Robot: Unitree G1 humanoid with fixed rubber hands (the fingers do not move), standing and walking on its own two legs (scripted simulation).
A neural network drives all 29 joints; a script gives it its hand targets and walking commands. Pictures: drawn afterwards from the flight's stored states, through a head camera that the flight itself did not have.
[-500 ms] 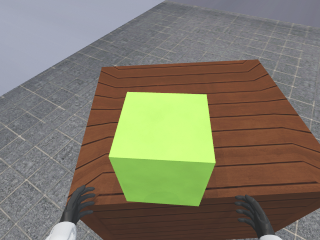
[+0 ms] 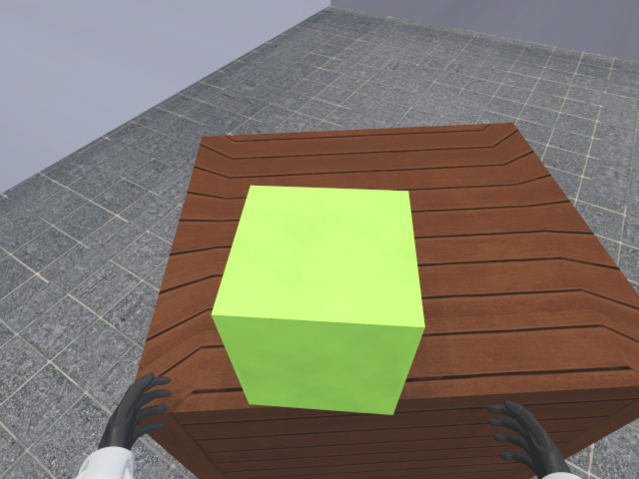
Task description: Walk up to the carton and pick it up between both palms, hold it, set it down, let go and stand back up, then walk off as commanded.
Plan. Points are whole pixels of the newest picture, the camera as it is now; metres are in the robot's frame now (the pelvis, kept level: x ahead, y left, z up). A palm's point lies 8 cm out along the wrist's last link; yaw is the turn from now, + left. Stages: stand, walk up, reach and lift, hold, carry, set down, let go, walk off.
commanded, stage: stand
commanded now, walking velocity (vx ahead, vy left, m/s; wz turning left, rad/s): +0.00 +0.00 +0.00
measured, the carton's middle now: (324, 304) +0.35 -0.01 +0.01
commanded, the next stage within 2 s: walk off in 1.54 s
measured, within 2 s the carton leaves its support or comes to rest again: neither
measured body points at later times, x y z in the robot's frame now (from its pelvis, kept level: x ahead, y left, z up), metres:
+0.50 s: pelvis +0.01 -0.01 +0.00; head +0.02 -0.01 +0.45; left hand +0.23 +0.27 -0.04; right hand +0.15 -0.31 -0.07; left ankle -0.01 +0.13 -0.74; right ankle -0.01 -0.13 -0.74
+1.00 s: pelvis +0.01 -0.01 +0.00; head +0.01 -0.01 +0.45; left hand +0.22 +0.27 -0.04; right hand +0.14 -0.32 -0.07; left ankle -0.01 +0.13 -0.74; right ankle -0.01 -0.13 -0.74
